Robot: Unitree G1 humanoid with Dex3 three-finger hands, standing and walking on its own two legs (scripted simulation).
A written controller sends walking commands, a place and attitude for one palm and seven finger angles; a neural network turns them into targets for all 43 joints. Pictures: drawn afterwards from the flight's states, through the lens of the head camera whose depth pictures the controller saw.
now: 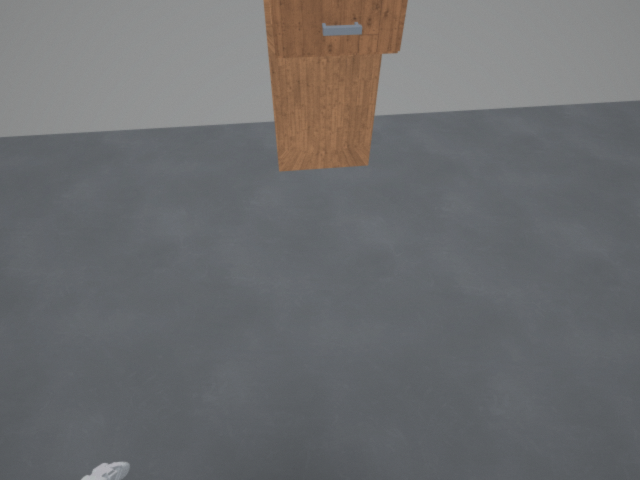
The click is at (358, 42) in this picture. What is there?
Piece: drawer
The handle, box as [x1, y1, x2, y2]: [322, 22, 361, 35]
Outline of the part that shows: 361,25 359,25 357,22 354,22 353,25 326,26 324,23 322,23 323,35 360,34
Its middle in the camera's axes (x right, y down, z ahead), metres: +0.06 -0.65 +1.18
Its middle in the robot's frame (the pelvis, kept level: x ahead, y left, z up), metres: +1.33 +0.00 +0.02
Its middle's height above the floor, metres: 0.79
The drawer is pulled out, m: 0.30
